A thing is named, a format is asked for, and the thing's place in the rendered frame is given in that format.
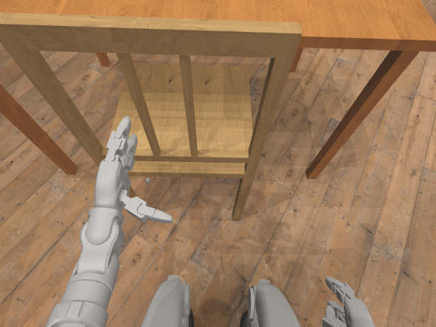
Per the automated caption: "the table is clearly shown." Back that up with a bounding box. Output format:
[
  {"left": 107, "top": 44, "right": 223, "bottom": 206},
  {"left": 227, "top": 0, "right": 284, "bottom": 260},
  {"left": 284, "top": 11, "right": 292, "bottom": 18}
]
[{"left": 0, "top": 0, "right": 436, "bottom": 179}]

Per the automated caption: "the robot left hand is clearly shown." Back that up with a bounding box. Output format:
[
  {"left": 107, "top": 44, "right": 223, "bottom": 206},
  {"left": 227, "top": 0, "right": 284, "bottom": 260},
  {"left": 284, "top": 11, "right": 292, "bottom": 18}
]
[{"left": 94, "top": 116, "right": 173, "bottom": 223}]

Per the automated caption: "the chair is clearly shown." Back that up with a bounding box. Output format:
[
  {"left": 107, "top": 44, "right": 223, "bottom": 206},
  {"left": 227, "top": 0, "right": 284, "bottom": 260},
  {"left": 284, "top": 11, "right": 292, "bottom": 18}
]
[{"left": 0, "top": 12, "right": 302, "bottom": 221}]

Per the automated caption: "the robot right hand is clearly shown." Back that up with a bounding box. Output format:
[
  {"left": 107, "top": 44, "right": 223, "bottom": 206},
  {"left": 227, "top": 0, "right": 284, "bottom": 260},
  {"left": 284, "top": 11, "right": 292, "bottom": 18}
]
[{"left": 322, "top": 277, "right": 375, "bottom": 327}]

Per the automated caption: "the robot right shin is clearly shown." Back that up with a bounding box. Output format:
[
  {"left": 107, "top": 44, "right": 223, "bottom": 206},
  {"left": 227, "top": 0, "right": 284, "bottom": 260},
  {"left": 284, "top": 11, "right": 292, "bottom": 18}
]
[{"left": 247, "top": 279, "right": 271, "bottom": 327}]

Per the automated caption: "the robot left thigh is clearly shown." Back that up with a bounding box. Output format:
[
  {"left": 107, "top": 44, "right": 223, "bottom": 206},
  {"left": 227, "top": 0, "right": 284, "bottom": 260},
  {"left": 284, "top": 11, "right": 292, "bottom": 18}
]
[{"left": 141, "top": 280, "right": 190, "bottom": 327}]

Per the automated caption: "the left robot forearm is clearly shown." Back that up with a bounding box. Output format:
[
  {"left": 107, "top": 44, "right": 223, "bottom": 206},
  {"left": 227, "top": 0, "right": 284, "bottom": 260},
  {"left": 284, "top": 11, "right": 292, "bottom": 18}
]
[{"left": 45, "top": 206, "right": 125, "bottom": 327}]

